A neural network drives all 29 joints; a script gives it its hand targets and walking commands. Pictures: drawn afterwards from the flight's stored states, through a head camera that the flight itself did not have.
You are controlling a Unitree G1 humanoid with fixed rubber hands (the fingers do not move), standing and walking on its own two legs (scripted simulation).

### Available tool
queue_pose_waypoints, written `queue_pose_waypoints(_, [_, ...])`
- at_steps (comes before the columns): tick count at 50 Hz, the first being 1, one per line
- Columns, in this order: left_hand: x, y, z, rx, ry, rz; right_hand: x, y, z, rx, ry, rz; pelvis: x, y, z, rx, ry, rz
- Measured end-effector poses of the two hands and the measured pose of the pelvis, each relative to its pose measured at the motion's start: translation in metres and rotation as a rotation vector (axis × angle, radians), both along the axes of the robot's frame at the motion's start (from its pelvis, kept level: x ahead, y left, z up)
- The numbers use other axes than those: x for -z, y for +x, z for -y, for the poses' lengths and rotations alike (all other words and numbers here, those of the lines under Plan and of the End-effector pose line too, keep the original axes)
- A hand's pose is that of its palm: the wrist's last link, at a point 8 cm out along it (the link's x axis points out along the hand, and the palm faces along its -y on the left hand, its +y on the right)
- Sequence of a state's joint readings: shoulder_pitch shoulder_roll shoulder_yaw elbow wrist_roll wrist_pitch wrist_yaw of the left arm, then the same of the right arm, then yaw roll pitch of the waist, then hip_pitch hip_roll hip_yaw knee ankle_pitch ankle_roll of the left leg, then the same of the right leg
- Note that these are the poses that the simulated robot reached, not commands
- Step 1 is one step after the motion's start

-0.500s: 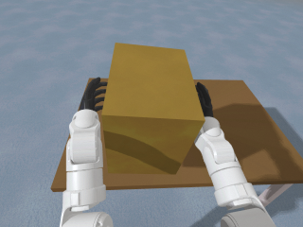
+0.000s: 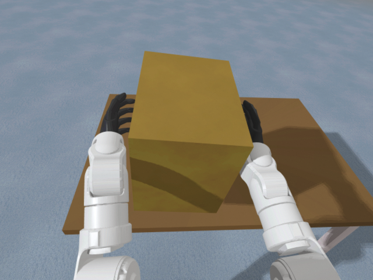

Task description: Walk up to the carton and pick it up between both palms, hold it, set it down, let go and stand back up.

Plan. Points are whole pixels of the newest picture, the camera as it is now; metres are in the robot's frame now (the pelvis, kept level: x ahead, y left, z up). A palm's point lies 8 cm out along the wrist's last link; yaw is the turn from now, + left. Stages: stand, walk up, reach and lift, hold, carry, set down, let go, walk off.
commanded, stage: hold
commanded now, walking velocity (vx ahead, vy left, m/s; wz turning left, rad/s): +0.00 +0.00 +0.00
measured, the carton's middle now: (181, 135) +0.40 +0.00 +0.13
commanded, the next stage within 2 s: none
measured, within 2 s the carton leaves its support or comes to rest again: neither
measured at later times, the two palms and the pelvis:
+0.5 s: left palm (112, 133) +0.35 +0.14 +0.18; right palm (251, 142) +0.35 -0.14 +0.16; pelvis +0.00 +0.00 +0.00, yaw +0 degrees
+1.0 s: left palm (106, 133) +0.35 +0.15 +0.18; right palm (248, 137) +0.35 -0.13 +0.17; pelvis +0.00 +0.00 +0.00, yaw +0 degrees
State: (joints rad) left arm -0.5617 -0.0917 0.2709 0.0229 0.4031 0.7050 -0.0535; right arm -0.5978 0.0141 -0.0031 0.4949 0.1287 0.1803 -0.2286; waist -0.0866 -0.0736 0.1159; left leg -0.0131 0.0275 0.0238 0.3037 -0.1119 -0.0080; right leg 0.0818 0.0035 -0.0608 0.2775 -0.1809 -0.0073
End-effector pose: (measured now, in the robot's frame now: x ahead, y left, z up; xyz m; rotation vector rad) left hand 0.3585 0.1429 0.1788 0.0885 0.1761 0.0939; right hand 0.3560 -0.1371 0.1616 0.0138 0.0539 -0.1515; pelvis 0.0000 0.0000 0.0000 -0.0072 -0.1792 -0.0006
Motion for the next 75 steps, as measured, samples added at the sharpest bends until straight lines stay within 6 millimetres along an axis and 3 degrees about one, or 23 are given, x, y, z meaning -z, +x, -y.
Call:
queue_pose_waypoints(24, [-0.001,-0.004,0.001,-0.002,0.007,-0.003,0.004,-0.004,0.001,0.000,0.016,-0.004,0.000,0.000,-0.001,-0.001,0.000,0.009])
queue_pose_waypoints(44, [-0.006,-0.006,-0.005,-0.011,-0.028,0.015,-0.011,-0.003,-0.004,-0.009,-0.021,0.015,0.000,0.001,0.002,-0.003,-0.001,0.022])
queue_pose_waypoints(75, [-0.005,-0.006,-0.004,-0.010,-0.017,0.008,-0.008,-0.003,-0.004,-0.009,-0.014,0.013,0.000,0.001,-0.001,-0.002,-0.002,0.021])
